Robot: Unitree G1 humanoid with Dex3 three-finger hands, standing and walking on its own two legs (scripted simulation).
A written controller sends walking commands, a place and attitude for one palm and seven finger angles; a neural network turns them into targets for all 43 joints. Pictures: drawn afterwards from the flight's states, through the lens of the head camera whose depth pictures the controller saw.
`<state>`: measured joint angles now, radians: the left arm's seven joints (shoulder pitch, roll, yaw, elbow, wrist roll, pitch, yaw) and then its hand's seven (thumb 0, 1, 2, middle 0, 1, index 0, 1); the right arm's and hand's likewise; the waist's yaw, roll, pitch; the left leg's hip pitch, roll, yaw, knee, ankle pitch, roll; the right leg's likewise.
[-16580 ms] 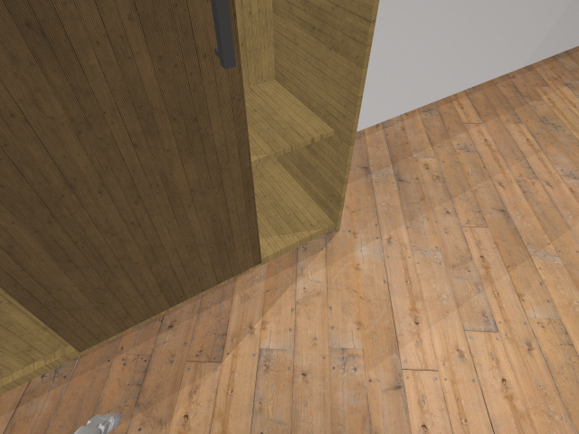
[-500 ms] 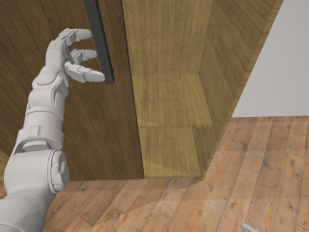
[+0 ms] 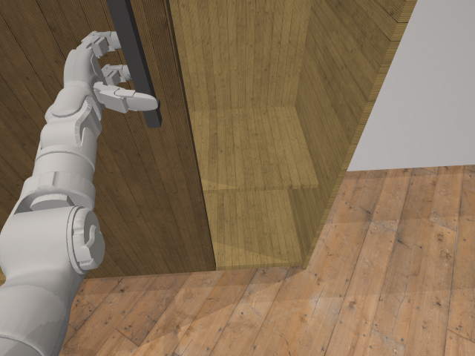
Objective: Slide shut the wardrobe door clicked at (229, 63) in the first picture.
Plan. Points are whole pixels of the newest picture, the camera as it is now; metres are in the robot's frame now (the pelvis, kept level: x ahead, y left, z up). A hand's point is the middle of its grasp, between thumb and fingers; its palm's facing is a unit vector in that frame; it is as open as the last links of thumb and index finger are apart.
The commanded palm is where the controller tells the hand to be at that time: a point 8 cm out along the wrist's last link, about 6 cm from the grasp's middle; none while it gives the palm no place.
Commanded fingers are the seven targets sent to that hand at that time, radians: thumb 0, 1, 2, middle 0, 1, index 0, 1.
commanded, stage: slide the fingers in behind the handle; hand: left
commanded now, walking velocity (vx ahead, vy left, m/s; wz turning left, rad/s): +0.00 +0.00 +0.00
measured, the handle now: (137, 50) +0.53 +0.15 +0.26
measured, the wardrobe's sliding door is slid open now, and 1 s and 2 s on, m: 0.38 0.38 0.38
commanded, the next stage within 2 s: grip the handle and tug to test in 1.90 s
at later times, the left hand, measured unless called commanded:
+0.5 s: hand (116, 84) +0.47 +0.18 +0.23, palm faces +0.05 -1.00 -0.02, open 14.0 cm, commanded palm +0.45 +0.22 +0.23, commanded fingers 0.00 -0.50 0.30 -0.30 -1.20 -0.30 -1.20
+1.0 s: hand (144, 83) +0.48 +0.13 +0.23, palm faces +0.05 -1.00 -0.02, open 14.0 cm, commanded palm +0.45 +0.19 +0.23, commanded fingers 0.00 -0.50 0.30 -0.30 -1.20 -0.30 -1.20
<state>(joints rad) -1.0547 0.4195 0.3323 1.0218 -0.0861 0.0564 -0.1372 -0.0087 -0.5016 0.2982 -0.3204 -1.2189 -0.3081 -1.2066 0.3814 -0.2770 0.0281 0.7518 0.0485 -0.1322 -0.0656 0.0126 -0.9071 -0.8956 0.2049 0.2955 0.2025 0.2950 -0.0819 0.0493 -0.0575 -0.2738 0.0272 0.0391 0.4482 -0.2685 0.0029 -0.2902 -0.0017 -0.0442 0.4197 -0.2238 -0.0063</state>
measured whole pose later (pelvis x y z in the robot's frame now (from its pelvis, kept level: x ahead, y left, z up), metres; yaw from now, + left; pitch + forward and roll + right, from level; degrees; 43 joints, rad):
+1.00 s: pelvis +0.00 +0.00 +0.00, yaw +0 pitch +4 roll +0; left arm -1.00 0.32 0.28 0.91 -0.08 0.09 -0.05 -0.01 -0.50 0.30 -0.30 -1.20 -0.30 -1.20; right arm 0.33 -0.25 0.04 0.73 0.04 -0.13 -0.05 0.01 -0.91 -0.90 0.21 0.30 0.20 0.30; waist -0.06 0.05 -0.06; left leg -0.26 0.02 0.05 0.45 -0.27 0.01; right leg -0.28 -0.01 -0.04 0.43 -0.23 0.00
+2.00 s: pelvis -0.01 +0.01 +0.00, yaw +1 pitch +5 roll +0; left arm -1.08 0.27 0.22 0.96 -0.09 0.07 0.01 -0.01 -0.50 0.30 -0.30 -1.20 -0.27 -1.20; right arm 0.34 -0.25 0.03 0.77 0.04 -0.15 -0.04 0.01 -0.91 -0.90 0.20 0.30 0.20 0.29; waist -0.05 0.04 -0.06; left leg -0.28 0.01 0.03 0.47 -0.27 0.01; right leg -0.30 -0.02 -0.05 0.45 -0.23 0.00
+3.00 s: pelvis +0.00 +0.00 +0.00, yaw +0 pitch +4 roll -1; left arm -0.99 0.28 0.26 0.85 -0.10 0.13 -0.01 0.02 0.69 0.79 -0.40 -1.40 -0.38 -1.39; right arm 0.31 -0.25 0.03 0.73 0.05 -0.11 -0.05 0.01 -0.91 -0.90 0.20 0.30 0.20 0.29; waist -0.05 0.05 -0.06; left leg -0.25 0.03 0.03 0.45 -0.27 0.00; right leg -0.27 0.00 -0.04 0.42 -0.23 -0.01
